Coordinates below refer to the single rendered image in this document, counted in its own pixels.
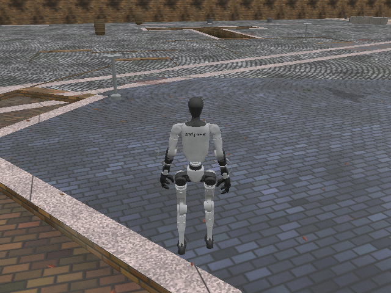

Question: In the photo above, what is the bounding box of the robot right upper arm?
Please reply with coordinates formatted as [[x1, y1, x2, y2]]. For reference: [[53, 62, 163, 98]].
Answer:
[[208, 123, 224, 158]]

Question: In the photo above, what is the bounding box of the right robot forearm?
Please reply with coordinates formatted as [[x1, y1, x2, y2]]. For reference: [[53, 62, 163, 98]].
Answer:
[[217, 149, 229, 179]]

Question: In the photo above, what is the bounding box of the left robot forearm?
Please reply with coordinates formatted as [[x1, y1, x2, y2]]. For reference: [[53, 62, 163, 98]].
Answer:
[[161, 147, 174, 175]]

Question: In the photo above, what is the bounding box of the left robot foot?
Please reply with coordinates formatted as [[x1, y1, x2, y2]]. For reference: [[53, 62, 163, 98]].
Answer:
[[177, 239, 186, 255]]

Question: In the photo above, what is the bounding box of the robot left upper arm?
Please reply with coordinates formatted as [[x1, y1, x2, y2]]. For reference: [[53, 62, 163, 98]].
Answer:
[[167, 123, 183, 156]]

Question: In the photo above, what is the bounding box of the left robot shin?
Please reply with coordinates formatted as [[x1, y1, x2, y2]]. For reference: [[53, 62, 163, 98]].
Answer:
[[177, 204, 186, 247]]

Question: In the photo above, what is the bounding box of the robot right hand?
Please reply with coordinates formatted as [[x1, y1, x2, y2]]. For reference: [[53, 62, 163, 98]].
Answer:
[[216, 177, 231, 194]]

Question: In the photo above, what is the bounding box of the robot left hand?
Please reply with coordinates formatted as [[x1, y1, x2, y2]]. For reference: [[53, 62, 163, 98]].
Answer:
[[160, 174, 174, 189]]

